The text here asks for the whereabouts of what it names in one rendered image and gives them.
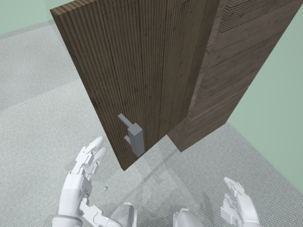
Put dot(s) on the robot left forearm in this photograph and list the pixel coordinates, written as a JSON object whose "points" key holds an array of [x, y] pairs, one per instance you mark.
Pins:
{"points": [[66, 221]]}

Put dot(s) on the left robot hand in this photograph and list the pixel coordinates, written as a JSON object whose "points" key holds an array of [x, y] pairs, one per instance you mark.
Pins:
{"points": [[78, 183]]}

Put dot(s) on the right robot hand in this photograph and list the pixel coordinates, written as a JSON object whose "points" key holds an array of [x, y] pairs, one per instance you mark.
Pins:
{"points": [[243, 209]]}

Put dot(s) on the robot right thigh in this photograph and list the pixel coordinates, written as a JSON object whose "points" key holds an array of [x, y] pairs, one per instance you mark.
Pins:
{"points": [[186, 219]]}

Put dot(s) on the cupboard door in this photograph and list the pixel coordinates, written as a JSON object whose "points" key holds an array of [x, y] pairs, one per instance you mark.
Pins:
{"points": [[138, 58]]}

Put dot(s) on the handle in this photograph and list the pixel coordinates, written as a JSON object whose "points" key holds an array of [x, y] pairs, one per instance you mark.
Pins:
{"points": [[135, 138]]}

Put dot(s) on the robot thigh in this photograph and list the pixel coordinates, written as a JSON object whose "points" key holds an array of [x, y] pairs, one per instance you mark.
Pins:
{"points": [[186, 219], [126, 215]]}

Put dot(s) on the robot left thigh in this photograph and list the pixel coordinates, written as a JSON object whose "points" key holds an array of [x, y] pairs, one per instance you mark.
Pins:
{"points": [[126, 215]]}

